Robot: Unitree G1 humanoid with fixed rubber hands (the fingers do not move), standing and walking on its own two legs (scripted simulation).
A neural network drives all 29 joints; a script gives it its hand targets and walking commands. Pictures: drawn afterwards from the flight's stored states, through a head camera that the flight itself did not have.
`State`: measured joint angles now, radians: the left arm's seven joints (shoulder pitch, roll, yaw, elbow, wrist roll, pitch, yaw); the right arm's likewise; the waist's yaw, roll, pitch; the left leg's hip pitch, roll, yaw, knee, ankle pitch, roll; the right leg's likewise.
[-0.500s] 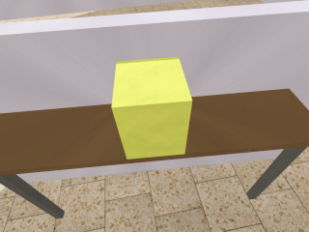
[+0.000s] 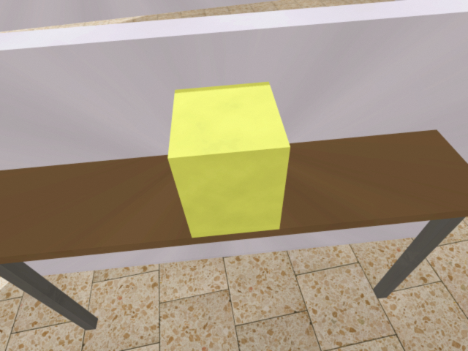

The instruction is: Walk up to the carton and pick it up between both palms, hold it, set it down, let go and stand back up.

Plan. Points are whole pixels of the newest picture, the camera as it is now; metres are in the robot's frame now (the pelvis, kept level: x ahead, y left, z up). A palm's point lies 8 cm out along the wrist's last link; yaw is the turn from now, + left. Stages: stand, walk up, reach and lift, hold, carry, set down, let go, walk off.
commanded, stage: reach and lift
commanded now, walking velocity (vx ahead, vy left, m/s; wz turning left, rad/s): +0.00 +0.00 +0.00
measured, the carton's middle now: (229, 162) +0.50 +0.02 +0.04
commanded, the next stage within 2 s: none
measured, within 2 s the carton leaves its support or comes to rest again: neither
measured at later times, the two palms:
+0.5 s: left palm out of the picture +0.16 +0.20 -0.09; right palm (364, 323) +0.20 -0.22 -0.09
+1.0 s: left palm (135, 319) +0.22 +0.20 -0.06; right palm (370, 300) +0.23 -0.23 -0.06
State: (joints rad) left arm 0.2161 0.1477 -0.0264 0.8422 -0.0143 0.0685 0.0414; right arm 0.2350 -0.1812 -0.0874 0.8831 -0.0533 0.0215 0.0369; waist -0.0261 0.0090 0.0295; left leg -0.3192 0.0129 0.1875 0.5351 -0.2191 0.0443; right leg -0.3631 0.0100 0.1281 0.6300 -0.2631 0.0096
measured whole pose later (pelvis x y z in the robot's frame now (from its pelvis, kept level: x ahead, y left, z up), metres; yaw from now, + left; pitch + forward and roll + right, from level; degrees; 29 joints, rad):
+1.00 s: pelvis +0.09 -0.04 +0.01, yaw +6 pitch +0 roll +1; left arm 0.28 0.19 0.00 0.57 -0.06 -0.16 0.00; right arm 0.31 -0.12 0.04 0.72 0.12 -0.39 0.00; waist -0.02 -0.05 -0.04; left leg -0.17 0.05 0.05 0.44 -0.27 -0.03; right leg -0.13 0.04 -0.01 0.45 -0.32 -0.05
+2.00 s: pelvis +0.09 -0.02 +0.02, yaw +6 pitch -2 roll +0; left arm 0.09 0.19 -0.05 0.34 -0.17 -0.14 0.08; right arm 0.06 -0.20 0.02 0.43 0.26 -0.14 -0.05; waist 0.02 -0.03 -0.03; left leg -0.08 0.03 0.06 0.32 -0.20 -0.02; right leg -0.03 0.03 0.00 0.29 -0.23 -0.03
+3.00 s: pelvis +0.03 -0.03 +0.02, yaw +6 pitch +8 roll +0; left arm -0.82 0.31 0.04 0.76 -0.29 0.32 0.09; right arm -0.90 -0.31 0.00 0.88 0.31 0.28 -0.10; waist -0.02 0.00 -0.11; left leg -0.37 0.05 0.05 0.34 -0.11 -0.01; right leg -0.32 0.04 -0.01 0.33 -0.15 -0.03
